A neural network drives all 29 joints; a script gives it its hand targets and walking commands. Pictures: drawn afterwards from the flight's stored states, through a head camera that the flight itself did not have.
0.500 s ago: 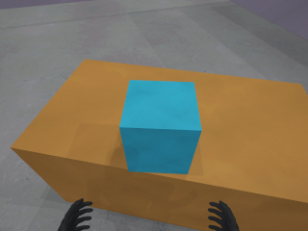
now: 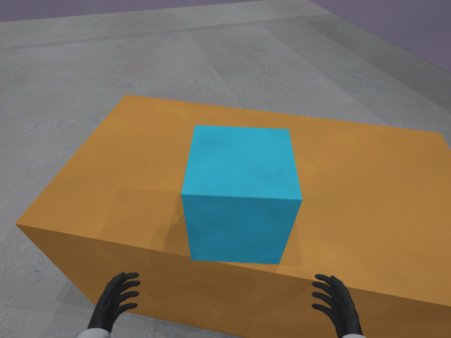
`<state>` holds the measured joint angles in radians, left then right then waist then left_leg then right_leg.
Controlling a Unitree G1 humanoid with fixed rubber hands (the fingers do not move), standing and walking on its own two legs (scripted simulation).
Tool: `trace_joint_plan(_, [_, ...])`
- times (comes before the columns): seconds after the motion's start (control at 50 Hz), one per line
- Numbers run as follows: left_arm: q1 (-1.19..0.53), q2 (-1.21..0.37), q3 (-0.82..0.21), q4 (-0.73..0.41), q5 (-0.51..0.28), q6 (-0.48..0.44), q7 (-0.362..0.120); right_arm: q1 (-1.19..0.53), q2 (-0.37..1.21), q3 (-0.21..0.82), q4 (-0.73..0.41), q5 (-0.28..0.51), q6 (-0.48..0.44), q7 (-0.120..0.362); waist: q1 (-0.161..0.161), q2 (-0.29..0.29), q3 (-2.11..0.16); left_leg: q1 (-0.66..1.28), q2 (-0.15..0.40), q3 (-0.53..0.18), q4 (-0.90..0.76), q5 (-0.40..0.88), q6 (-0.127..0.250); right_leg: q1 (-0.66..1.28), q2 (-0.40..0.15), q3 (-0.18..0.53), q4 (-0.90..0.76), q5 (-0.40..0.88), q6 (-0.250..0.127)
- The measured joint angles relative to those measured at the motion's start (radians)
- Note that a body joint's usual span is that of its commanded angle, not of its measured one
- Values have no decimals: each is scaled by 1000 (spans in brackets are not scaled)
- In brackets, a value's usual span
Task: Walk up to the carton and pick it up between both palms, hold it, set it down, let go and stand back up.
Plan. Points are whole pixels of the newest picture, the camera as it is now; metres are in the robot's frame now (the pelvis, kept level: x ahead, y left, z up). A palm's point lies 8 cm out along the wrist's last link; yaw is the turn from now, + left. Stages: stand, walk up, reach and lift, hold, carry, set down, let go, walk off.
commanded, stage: reach and lift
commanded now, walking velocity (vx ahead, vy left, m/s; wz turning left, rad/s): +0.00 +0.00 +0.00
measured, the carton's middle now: (238, 196) +0.44 -0.01 -0.02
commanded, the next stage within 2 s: none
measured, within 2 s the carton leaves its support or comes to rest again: neither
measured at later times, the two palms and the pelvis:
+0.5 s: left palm (110, 285) +0.24 +0.23 -0.03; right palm (337, 289) +0.23 -0.19 -0.03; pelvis -0.01 +0.00 -0.01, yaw +0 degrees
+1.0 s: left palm (120, 225) +0.32 +0.21 +0.04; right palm (339, 233) +0.31 -0.19 +0.04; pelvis -0.01 +0.00 +0.00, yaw +0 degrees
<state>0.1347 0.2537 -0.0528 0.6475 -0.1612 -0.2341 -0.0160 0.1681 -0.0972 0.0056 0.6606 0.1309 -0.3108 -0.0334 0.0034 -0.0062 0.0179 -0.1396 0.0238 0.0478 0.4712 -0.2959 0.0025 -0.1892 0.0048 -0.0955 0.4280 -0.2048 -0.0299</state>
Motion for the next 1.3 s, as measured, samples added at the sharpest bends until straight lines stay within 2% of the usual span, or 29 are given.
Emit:
trace_joint_plan(0.12, [-57,6,-12,43,-19,-64,9,-46,-4,-2,19,6,-30,7,-2,-8,-12,-23,-4,1,21,-5,2,-27,-5,1,31,-10,0])
trace_joint_plan(0.36, [-212,2,-9,184,-44,-198,17,-200,10,-5,140,19,-128,6,-11,-11,-28,-96,-7,-2,92,-27,4,-102,-14,0,107,-35,1])
trace_joint_plan(0.5, [-242,-1,3,204,-43,-206,14,-253,-8,7,191,49,-160,-4,-12,-7,-22,-116,-5,-7,112,-34,2,-116,-12,-4,117,-39,0])
trace_joint_plan(0.7, [-319,29,-7,152,-88,-105,18,-338,-41,10,139,98,-47,-20,-24,-16,-63,-123,-8,-8,75,-12,2,-125,-13,-5,84,-20,0])
trace_joint_plan(0.9, [-455,11,32,151,-53,50,5,-436,-52,14,109,126,89,-43,-16,-16,-56,-57,-7,3,-18,32,3,-63,-6,5,-6,25,1])
trace_joint_plan(1.08, [-567,21,65,141,-33,155,11,-547,-51,-10,70,110,199,-65,-10,-26,-43,-53,-5,8,-57,55,2,-58,0,10,-51,53,-1])
trace_joint_plan(1.3, [-681,12,118,106,10,295,0,-670,-93,-8,81,139,290,-84,-12,-2,-43,-37,1,8,-74,56,2,-28,9,11,-99,72,2])
